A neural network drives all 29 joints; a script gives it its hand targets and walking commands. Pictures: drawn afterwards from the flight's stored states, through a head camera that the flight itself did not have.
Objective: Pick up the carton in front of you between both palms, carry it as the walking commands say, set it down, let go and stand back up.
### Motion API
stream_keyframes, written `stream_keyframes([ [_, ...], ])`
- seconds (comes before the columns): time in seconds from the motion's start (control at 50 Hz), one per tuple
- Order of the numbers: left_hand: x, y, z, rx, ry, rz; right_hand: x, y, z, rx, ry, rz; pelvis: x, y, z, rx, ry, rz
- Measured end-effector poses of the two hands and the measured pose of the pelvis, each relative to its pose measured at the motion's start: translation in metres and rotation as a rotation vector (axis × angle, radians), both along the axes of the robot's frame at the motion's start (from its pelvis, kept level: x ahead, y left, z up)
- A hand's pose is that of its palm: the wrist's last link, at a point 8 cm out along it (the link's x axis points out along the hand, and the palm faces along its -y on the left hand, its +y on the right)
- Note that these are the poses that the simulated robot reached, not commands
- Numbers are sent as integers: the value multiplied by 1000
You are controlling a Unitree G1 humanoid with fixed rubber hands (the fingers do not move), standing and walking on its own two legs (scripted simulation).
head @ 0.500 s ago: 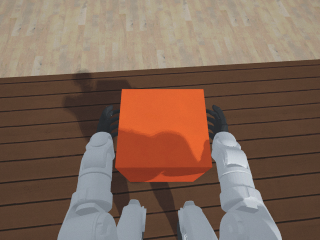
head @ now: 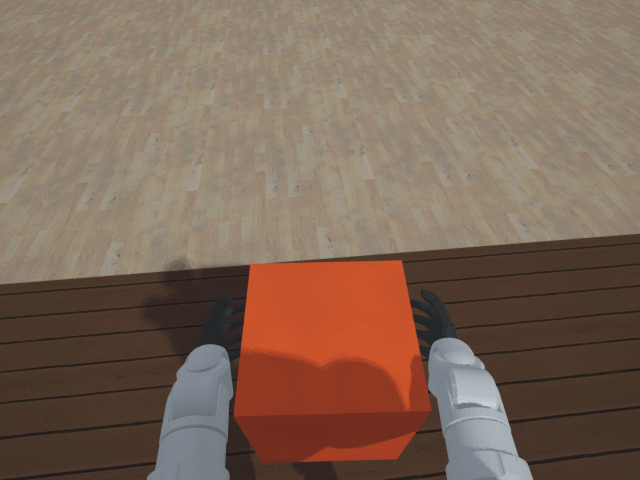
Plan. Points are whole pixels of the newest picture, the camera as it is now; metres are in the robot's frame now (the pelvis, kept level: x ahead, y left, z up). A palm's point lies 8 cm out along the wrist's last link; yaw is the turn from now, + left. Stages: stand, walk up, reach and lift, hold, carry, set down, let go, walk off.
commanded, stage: reach and lift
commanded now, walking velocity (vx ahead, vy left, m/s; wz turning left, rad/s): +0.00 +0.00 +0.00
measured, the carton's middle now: (328, 367) +0.31 +0.00 -0.06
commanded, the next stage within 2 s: hold in 1.12 s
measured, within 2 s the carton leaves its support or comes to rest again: neither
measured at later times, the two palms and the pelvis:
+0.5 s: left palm (207, 347) +0.29 +0.15 +0.04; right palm (449, 341) +0.29 -0.15 +0.04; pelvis -0.01 +0.00 +0.01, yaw +0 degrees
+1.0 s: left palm (207, 340) +0.30 +0.15 +0.05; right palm (452, 334) +0.30 -0.15 +0.05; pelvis +0.01 +0.00 +0.02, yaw +0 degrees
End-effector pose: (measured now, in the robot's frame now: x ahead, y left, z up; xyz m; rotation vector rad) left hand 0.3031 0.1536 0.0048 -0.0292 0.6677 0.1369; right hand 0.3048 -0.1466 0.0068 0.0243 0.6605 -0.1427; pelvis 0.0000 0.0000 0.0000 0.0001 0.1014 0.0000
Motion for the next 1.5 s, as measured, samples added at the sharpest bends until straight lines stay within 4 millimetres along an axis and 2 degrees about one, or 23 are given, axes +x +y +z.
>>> stream_keyframes([
  [0.1, -8, -2, 24, 15, -12, -6, -6, -2, 24, -12, -12, 16, 2, 0, 10, 0, -88, 3],
  [0.18, -12, -2, 33, 24, 0, -16, -11, -2, 32, -21, 1, 22, -1, 0, 12, 1, -139, 2],
  [0.44, -13, 0, 33, 16, 10, -15, -14, 0, 33, -17, 11, 17, -11, 3, 12, 0, -174, 0],
  [0.74, -6, 0, 41, 40, 10, -36, -8, 0, 40, -41, 11, 29, 3, 5, 18, 0, -181, -4],
  [1.0, -8, -1, 46, 49, 12, -37, -8, -1, 45, -49, 13, 42, 9, 2, 20, 1, -193, -2],
  [1.14, -10, -2, 50, 45, 7, -31, -9, -2, 49, -45, 8, 42, 7, 1, 20, 2, -202, 0],
  [1.3, -16, -3, 65, 46, -25, -36, -17, -3, 64, -45, -23, 37, 5, 1, 21, 1, -224, 1],
  [1.5, -22, -2, 62, 37, 1, -33, -23, -2, 61, -37, 3, 28, -4, 3, 19, 0, -240, -2],
])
